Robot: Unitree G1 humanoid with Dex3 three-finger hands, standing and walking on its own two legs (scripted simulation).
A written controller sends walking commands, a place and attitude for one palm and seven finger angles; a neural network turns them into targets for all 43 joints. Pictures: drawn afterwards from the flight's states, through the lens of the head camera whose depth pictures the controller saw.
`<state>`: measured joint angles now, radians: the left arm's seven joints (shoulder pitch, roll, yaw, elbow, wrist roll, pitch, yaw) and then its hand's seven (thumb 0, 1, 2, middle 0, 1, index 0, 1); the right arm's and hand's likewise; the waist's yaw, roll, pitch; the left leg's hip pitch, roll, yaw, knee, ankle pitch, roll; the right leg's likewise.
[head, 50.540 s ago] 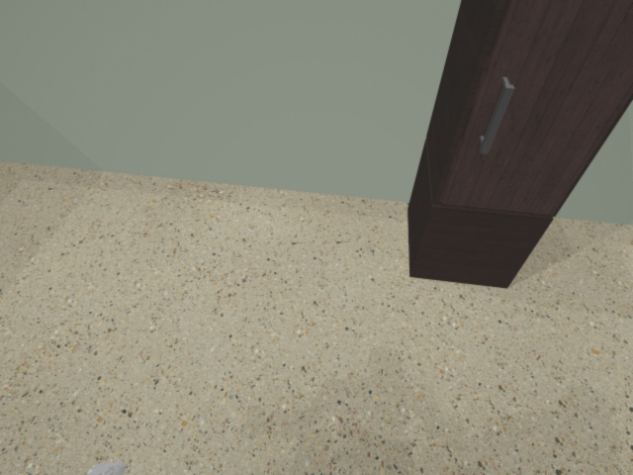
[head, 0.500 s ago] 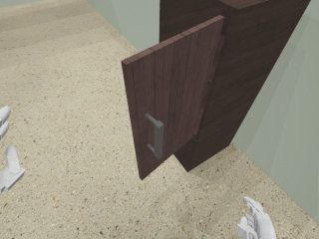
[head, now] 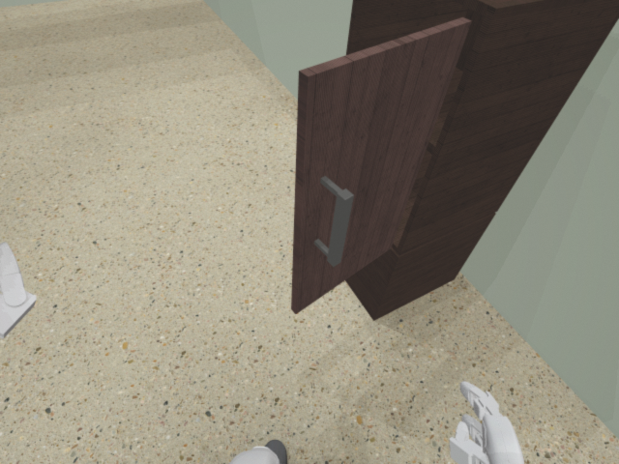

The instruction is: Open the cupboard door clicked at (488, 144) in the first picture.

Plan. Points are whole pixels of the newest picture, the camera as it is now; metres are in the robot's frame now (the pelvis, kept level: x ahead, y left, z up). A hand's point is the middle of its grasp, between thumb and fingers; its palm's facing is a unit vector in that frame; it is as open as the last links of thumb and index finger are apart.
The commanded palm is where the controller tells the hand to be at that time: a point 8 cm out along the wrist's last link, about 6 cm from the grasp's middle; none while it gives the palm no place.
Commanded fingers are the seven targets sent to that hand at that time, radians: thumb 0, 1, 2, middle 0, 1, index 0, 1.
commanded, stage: step back with the hand held close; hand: left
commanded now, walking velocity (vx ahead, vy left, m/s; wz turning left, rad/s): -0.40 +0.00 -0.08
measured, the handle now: (331, 224) +0.50 -0.01 -0.01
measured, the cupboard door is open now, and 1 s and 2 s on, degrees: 100 100 100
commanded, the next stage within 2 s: stop stepping back and stand still in 0.06 s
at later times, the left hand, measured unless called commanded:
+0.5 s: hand out of the picture +0.12 +0.25 +0.18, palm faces +0.29 -0.82 -0.50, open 7.4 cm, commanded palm +0.06 +0.30 +0.19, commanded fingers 0.00 0.90 0.90 -0.20 -0.30 -0.20 -0.30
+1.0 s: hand out of the picture +0.09 +0.28 +0.18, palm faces +0.36 -0.79 -0.49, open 7.4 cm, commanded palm +0.04 +0.32 +0.19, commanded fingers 0.00 0.90 0.90 -0.20 -0.30 -0.20 -0.30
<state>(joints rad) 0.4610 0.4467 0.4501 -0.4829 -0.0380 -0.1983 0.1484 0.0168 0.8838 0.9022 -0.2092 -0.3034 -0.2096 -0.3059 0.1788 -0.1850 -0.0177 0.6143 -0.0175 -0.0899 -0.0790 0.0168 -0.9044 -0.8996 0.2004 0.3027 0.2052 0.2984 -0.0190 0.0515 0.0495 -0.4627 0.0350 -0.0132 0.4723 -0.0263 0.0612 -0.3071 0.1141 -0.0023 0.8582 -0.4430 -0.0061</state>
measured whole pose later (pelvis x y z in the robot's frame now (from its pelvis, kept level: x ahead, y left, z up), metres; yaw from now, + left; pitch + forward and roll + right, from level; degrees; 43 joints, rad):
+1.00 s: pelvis -0.13 +0.03 +0.00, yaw -5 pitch -1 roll +0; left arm 0.57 0.41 0.43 -0.48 -0.04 -0.20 0.16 0.02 0.89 0.90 -0.21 -0.30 -0.21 -0.31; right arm 0.25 -0.19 0.01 0.64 0.00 -0.14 -0.06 0.02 -0.91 -0.90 0.20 0.30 0.20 0.30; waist -0.02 0.02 0.01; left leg -0.28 0.07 0.06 0.56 -0.26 -0.02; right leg -0.21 0.03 -0.08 0.53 -0.32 -0.05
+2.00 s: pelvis -0.14 +0.06 +0.01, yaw -4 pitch -2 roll +0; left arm 0.28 0.11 0.01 1.14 0.01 0.01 0.03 0.01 0.91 0.90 -0.19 -0.30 -0.20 -0.30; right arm 0.31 -0.11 -0.01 1.14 -0.02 0.02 -0.03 0.01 -0.91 -0.90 0.20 0.30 0.20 0.30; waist -0.02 0.02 0.04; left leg -0.23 0.00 0.06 0.43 -0.18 0.02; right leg -0.16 -0.03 -0.08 0.45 -0.26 -0.01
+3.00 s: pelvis -0.11 +0.05 +0.01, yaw -4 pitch -1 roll +0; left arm 0.27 0.13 0.01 1.15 0.00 -0.01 0.03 0.00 0.91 0.90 -0.20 -0.30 -0.20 -0.30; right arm 0.26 -0.14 0.00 1.16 -0.02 0.01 -0.04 0.01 -0.91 -0.90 0.20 0.30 0.20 0.30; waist -0.01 0.01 0.06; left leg -0.17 0.01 0.05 0.40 -0.21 0.00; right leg -0.09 -0.01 -0.09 0.39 -0.28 -0.02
